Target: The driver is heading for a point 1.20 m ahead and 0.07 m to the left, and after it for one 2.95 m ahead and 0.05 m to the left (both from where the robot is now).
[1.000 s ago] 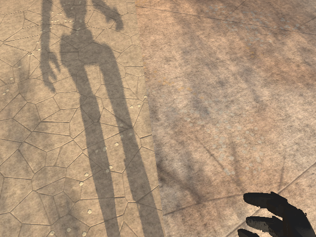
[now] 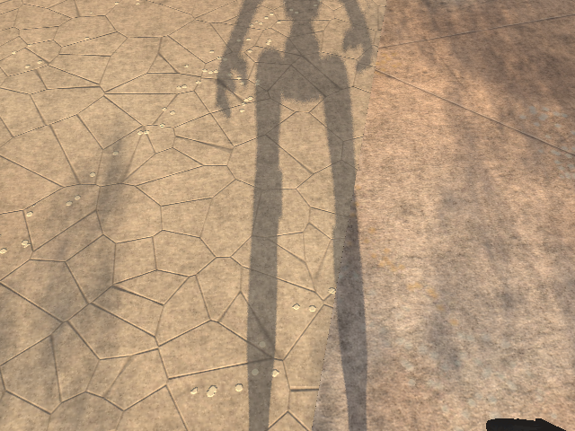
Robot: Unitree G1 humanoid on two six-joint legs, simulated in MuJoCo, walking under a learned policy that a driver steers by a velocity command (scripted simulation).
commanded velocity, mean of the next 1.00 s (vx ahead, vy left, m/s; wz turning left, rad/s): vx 0.12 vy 0.00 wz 0.36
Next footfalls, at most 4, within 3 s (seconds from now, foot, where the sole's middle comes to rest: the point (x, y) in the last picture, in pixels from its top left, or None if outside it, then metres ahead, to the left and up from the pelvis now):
0.46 right None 0.12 -0.13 -0.79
0.88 left None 0.18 0.10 -0.71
1.30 right None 0.23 -0.12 -0.79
2.24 right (297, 349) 0.64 0.01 -0.71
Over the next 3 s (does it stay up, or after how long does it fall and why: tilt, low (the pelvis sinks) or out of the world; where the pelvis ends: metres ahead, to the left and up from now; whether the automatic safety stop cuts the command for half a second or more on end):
stays up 0.79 0.20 0.07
